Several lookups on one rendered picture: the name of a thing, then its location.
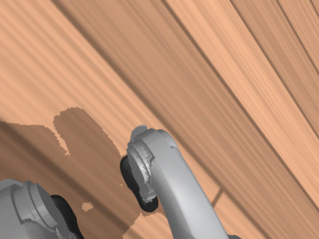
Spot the right robot foot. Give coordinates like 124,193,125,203
120,156,159,212

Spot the left robot foot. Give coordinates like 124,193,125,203
51,195,84,239

